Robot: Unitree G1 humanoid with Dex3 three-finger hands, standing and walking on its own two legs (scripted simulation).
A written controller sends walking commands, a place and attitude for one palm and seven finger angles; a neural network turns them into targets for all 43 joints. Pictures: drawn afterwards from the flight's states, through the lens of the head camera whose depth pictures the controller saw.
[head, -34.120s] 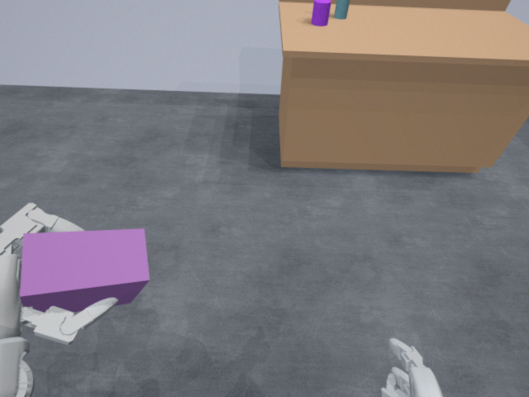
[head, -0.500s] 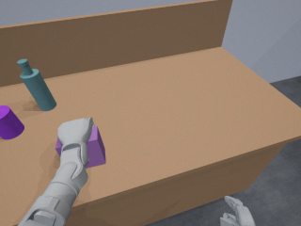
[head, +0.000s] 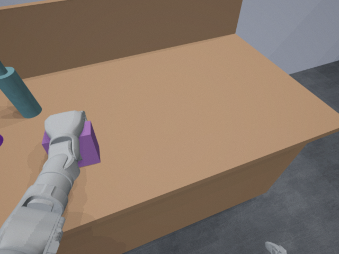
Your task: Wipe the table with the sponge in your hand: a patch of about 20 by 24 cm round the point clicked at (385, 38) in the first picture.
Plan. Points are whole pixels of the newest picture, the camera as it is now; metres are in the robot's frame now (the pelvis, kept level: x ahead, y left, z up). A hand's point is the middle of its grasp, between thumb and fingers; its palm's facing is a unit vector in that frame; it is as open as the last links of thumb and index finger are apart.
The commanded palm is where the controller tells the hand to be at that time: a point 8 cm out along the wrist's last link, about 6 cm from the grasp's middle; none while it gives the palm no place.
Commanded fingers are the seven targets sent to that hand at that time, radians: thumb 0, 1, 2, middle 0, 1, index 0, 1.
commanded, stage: wipe forward along the middle lane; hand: left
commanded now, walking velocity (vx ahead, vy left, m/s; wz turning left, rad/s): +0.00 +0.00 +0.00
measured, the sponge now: (76, 150) +0.38 +0.28 +0.00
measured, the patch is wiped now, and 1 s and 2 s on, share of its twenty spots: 1.00 1.00 1.00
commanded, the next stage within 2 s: slide back across to the first lane in 0.64 s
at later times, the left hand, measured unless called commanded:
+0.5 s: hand (70, 126) +0.43 +0.30 +0.04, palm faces -0.10 +0.01 -0.99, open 10.3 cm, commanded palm +0.42 +0.30 +0.07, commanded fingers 0.00 0.10 1.30 -1.20 -1.60 -1.20 -1.60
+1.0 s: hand (64, 116) +0.47 +0.33 +0.04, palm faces -0.09 -0.02 -1.00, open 10.3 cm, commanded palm +0.44 +0.34 +0.09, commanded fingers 0.00 0.10 1.30 -1.20 -1.60 -1.20 -1.60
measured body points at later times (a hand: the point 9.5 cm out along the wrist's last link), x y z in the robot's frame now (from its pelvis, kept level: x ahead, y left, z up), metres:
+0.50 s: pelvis +0.01 +0.01 +0.00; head +0.06 +0.01 +0.44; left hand +0.44 +0.30 +0.10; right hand +0.10 -0.26 -0.13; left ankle +0.03 +0.13 -0.72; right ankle +0.03 -0.08 -0.72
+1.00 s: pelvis +0.02 +0.04 +0.00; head +0.09 +0.04 +0.44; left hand +0.47 +0.33 +0.10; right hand +0.05 -0.23 -0.13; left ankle +0.03 +0.13 -0.72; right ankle +0.03 -0.08 -0.72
